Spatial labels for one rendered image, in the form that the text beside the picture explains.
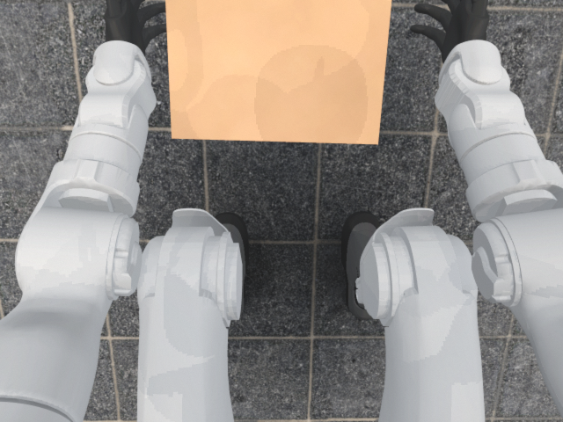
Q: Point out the right robot forearm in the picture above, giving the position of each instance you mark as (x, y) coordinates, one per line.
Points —
(504, 167)

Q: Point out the left robot shin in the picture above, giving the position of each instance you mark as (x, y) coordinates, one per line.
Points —
(184, 217)

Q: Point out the robot right hand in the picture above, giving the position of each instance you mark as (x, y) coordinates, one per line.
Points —
(468, 20)

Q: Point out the left robot upper arm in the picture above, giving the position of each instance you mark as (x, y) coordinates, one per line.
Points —
(74, 264)

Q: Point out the carton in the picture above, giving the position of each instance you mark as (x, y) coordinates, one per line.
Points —
(277, 70)

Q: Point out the right robot upper arm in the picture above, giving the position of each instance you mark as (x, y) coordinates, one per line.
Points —
(518, 260)

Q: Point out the robot left hand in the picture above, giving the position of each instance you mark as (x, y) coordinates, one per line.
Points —
(125, 21)

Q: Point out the robot shin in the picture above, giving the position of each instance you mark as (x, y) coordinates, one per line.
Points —
(184, 217)
(419, 217)

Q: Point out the right robot shin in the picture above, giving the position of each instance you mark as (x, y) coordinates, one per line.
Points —
(419, 217)

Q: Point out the left robot forearm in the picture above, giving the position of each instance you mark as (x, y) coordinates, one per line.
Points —
(105, 150)

